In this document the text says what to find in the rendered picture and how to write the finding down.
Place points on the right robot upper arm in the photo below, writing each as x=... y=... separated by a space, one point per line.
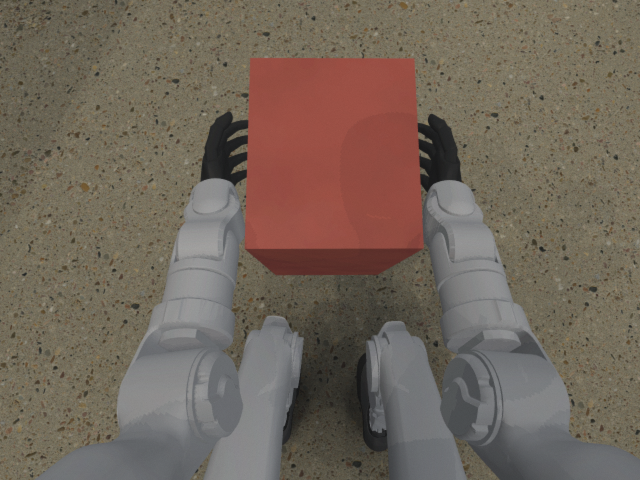
x=513 y=410

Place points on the right robot forearm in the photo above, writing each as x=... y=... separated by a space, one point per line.
x=478 y=309

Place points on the left robot forearm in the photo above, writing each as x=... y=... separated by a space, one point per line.
x=196 y=309

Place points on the carton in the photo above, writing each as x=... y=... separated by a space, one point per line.
x=333 y=171

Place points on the robot right hand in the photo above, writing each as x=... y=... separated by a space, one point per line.
x=444 y=163

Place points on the right robot shin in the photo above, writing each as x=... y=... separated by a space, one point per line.
x=376 y=415

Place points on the left robot upper arm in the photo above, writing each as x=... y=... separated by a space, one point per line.
x=173 y=408

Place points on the robot left thigh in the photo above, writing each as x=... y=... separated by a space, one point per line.
x=269 y=369

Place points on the robot left hand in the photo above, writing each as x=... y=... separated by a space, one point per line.
x=216 y=162

